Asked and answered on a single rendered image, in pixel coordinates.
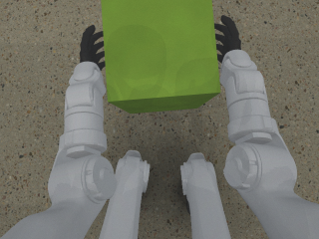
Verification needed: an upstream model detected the robot right foot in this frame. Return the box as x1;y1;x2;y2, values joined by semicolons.
185;196;190;214

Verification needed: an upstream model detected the robot left forearm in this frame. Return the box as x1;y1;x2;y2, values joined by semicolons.
48;61;108;185

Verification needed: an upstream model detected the left robot upper arm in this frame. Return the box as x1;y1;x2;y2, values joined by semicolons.
0;154;118;239

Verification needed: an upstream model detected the right robot upper arm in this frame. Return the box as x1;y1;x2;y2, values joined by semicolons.
223;142;319;239

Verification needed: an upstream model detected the robot right forearm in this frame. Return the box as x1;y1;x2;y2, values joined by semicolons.
219;49;291;154

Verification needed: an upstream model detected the robot left hand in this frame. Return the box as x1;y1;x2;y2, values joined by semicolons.
79;25;106;71

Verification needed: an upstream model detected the robot right hand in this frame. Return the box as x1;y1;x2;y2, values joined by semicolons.
214;15;241;64

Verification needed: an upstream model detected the carton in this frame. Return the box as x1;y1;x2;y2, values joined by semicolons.
101;0;221;114

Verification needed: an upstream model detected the robot right thigh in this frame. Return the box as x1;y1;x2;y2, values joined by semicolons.
180;158;231;239

